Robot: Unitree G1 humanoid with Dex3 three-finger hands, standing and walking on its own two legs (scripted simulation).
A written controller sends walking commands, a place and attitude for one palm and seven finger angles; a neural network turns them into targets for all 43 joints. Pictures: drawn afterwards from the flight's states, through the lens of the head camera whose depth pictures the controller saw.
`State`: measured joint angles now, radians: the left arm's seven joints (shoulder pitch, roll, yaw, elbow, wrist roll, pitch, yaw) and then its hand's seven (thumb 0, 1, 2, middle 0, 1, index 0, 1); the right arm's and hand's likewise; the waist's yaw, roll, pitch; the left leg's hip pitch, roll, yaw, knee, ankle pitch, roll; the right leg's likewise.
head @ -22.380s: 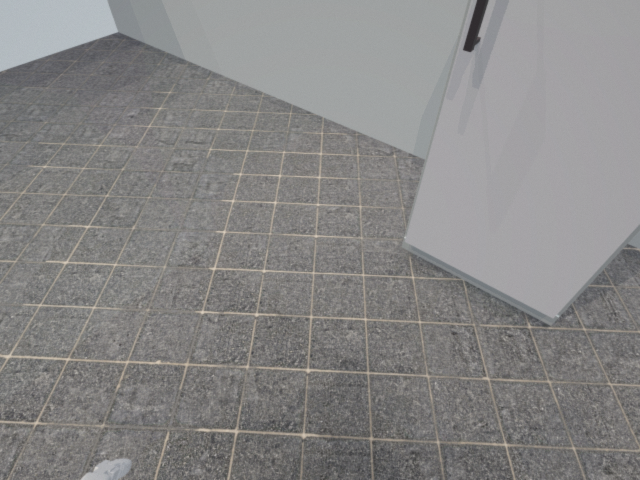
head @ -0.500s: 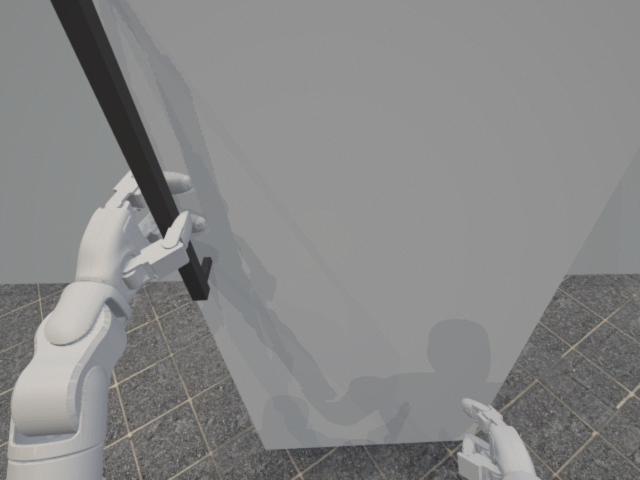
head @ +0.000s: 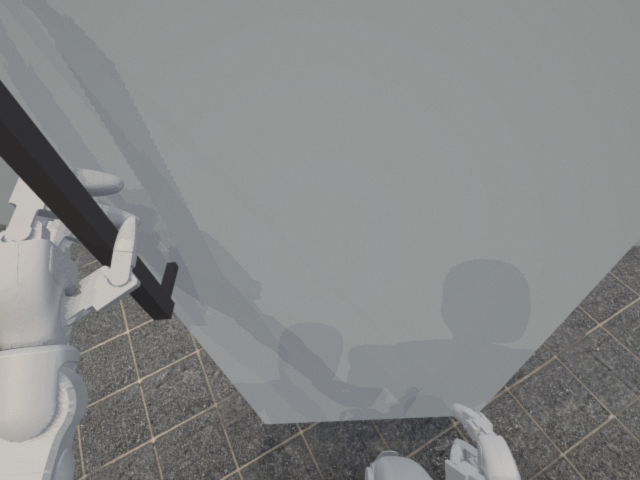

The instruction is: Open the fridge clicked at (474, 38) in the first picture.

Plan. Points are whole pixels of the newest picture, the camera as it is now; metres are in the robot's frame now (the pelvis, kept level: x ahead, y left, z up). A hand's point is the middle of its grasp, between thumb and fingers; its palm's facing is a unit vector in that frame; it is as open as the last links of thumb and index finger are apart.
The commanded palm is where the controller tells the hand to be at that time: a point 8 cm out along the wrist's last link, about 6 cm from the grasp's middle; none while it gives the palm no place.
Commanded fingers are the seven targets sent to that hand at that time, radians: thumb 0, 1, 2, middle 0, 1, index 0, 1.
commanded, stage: walk backward, drawing the door open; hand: left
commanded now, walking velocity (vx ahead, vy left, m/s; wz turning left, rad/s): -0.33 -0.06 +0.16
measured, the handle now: (77, 175) +0.30 +0.18 +0.28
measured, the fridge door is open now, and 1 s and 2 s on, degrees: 7 36 67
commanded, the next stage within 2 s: none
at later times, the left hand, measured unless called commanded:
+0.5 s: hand (115, 382) +0.16 +0.14 +0.22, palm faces +0.46 -0.85 -0.27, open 6.6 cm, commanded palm +0.11 +0.18 +0.22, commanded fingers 0.00 0.90 0.90 -0.45 -1.40 -0.45 -1.40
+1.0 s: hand out of the picture +0.03 +0.06 +0.22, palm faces +0.64 -0.75 -0.20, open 6.6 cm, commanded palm -0.03 +0.08 +0.22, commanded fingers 0.00 0.90 0.90 -0.45 -1.40 -0.45 -1.40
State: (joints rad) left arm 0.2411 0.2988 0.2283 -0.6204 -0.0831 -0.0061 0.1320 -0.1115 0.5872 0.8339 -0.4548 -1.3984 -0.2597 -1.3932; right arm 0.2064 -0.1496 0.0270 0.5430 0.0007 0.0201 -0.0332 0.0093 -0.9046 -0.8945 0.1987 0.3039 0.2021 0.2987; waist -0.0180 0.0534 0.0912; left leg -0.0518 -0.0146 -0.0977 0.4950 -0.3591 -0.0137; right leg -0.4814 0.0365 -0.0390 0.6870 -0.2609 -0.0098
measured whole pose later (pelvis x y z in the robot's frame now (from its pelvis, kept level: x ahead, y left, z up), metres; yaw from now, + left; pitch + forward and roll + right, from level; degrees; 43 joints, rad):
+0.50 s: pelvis -0.07 -0.10 +0.00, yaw +12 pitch -1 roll +1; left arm 0.15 0.34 0.27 -0.44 -0.04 -0.14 0.13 -0.11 0.59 0.85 -0.46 -1.40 -0.26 -1.39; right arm 0.21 -0.24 -0.05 0.55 -0.01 -0.02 -0.06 0.01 -0.91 -0.89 0.20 0.30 0.20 0.30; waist -0.08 -0.01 0.03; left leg -0.18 -0.01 -0.01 0.52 -0.32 0.03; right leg -0.59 0.09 0.02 1.03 -0.35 0.01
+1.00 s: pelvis -0.15 -0.23 -0.01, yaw +28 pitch +0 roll +1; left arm 0.00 0.31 0.22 -0.56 -0.05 -0.08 0.12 -0.09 0.60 0.79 -0.45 -1.40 -0.28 -1.36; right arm 0.12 -0.19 -0.05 0.58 -0.02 -0.11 -0.09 0.01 -0.90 -0.89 0.20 0.30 0.20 0.30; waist -0.04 -0.04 0.13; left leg -0.31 0.01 0.07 0.62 -0.30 0.01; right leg -0.45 -0.07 -0.11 0.84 -0.44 0.01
